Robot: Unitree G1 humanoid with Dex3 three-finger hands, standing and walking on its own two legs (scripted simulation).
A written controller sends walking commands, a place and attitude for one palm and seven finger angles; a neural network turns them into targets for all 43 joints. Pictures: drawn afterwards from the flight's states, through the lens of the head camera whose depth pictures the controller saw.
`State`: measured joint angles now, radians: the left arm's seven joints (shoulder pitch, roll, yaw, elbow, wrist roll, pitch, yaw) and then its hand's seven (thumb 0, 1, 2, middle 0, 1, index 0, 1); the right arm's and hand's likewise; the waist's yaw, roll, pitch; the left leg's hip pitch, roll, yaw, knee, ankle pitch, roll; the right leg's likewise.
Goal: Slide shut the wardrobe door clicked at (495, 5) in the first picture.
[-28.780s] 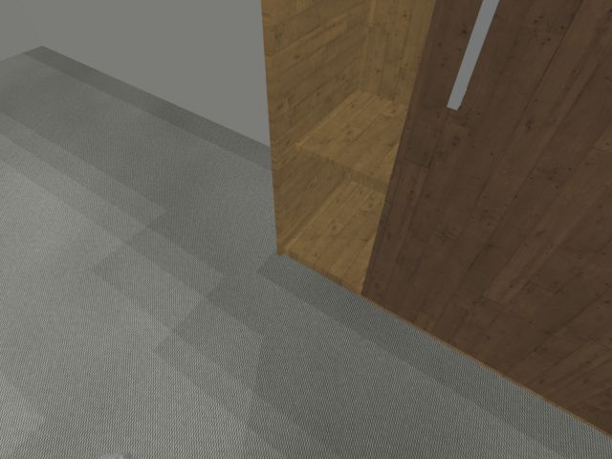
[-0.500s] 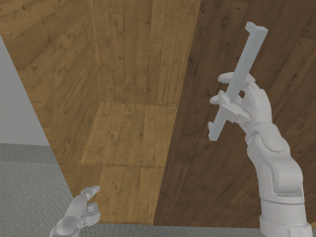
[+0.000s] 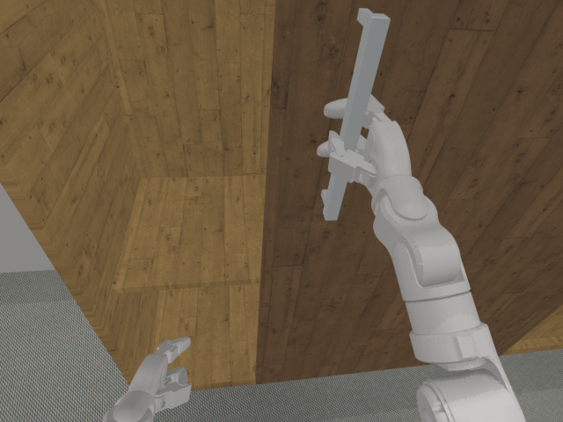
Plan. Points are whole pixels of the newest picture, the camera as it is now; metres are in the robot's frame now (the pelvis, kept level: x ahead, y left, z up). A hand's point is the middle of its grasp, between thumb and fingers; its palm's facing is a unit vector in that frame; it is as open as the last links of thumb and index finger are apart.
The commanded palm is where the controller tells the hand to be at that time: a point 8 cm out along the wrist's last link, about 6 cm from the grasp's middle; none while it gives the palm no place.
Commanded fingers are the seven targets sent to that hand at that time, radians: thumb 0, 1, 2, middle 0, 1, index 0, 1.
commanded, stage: tug the door sideways, standing still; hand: right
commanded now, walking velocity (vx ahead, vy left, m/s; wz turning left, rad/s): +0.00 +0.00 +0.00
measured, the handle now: (344, 130) +0.42 -0.07 +0.25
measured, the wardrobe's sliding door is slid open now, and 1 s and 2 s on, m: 0.35 0.23 0.01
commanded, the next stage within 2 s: step sideways, sliding the door along in 0.16 s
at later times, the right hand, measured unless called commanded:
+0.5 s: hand (292, 166) +0.36 +0.00 +0.23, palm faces -0.18 +0.96 -0.23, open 6.6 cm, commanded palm +0.36 -0.04 +0.25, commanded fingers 0.00 -0.90 -0.90 0.45 1.40 0.45 1.40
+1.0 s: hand (243, 167) +0.36 +0.06 +0.23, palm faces -0.08 +0.98 -0.19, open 6.6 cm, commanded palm +0.34 +0.02 +0.24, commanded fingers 0.00 -0.90 -0.90 0.45 1.40 0.45 1.40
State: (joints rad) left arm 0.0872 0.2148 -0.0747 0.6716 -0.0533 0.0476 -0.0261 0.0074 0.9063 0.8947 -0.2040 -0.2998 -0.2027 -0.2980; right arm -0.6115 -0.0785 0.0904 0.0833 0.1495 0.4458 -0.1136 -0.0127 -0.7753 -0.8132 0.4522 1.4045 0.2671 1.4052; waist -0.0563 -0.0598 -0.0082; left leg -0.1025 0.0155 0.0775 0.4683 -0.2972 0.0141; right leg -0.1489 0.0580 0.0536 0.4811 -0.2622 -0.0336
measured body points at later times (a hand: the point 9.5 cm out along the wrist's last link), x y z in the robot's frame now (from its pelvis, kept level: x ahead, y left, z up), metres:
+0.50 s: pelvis -0.03 +0.02 -0.01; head -0.01 +0.05 +0.44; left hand +0.12 +0.23 -0.13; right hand +0.36 -0.05 +0.24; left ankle -0.02 +0.11 -0.74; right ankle +0.00 -0.10 -0.74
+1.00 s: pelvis -0.06 +0.10 -0.02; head -0.04 +0.12 +0.43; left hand +0.11 +0.36 -0.11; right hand +0.35 +0.01 +0.24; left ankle -0.03 +0.14 -0.70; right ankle -0.02 -0.03 -0.74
